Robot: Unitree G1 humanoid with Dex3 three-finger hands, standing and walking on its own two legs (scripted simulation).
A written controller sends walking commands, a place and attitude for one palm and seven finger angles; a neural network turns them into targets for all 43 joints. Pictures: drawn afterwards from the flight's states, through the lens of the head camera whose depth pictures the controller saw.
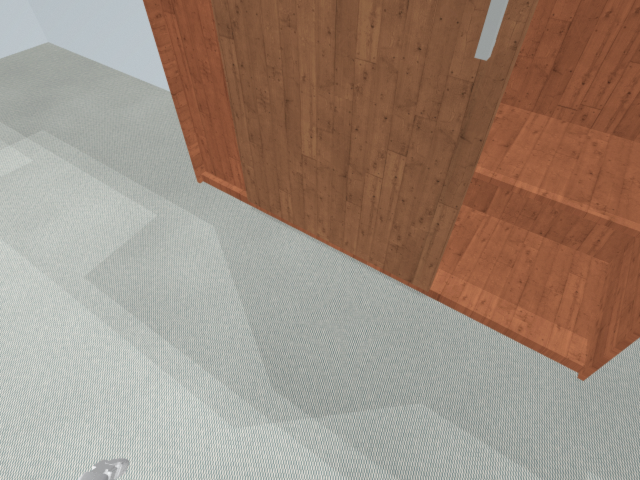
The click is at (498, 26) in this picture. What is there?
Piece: wardrobe's sliding door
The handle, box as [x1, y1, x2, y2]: [474, 0, 508, 60]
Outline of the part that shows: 508,0 491,0 474,57 486,60 490,55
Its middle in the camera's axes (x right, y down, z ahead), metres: +0.34 -0.43 +0.73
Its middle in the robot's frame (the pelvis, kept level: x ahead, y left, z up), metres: +0.88 -0.29 +0.22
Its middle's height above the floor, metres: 0.99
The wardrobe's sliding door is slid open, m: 0.54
